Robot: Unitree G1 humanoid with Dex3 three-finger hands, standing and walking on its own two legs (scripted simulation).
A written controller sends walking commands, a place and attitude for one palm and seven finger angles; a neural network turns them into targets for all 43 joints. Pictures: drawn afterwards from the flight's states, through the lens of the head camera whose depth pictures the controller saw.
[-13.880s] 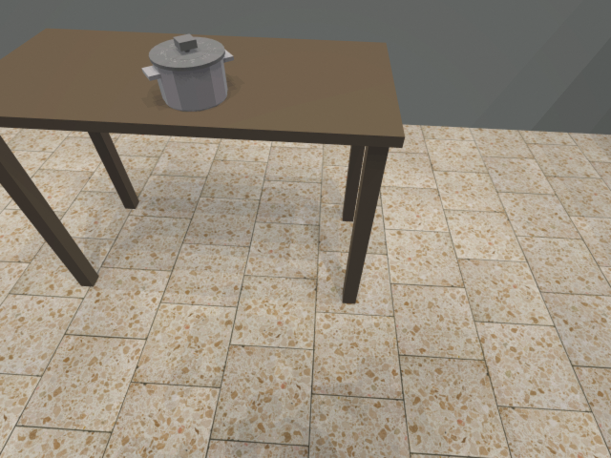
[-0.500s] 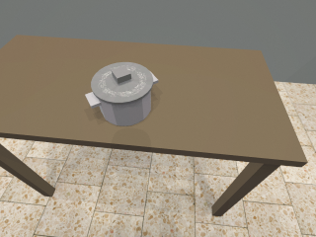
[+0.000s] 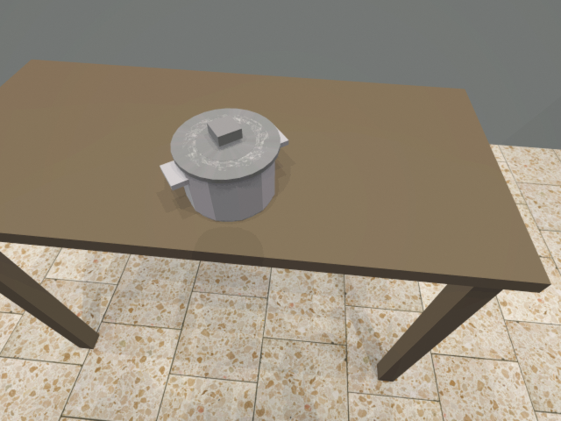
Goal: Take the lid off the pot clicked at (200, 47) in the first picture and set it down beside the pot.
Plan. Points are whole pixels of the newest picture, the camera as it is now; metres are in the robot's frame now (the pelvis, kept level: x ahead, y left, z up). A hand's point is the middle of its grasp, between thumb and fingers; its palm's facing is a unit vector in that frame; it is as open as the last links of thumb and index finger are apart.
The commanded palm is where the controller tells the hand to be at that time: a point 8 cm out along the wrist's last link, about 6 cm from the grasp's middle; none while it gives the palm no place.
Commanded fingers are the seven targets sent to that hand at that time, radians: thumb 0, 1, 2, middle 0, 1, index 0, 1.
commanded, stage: look again from close up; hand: left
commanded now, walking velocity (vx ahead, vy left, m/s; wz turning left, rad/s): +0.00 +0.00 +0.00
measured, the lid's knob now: (224, 130) +0.50 +0.12 +0.14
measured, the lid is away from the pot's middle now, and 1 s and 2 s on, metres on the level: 0.00 0.00 0.00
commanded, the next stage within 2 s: lift the closed hand beside the body in 0.32 s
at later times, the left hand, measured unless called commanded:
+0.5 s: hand out of the picture +0.03 +0.19 -0.15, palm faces +0.11 -0.96 -0.25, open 7.2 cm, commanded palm +0.08 +0.23 -0.05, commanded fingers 0.00 0.90 0.90 -0.42 -0.54 -0.42 -0.54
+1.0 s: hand out of the picture +0.10 +0.23 +0.00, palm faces +0.31 -0.90 -0.31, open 3.2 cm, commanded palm +0.06 +0.27 +0.05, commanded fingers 0.00 0.90 0.90 -1.30 -1.50 -1.30 -1.50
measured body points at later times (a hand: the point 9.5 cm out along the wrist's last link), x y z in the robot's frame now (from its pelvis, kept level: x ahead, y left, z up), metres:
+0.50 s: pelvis -0.01 +0.01 +0.00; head +0.02 +0.01 +0.45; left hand +0.02 +0.24 -0.13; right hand +0.01 -0.22 -0.15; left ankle -0.01 +0.15 -0.74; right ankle -0.03 -0.14 -0.74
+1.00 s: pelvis -0.02 +0.01 +0.01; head -0.02 +0.01 +0.46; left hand +0.08 +0.28 +0.03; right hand +0.21 -0.19 -0.05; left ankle -0.01 +0.15 -0.74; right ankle -0.03 -0.14 -0.74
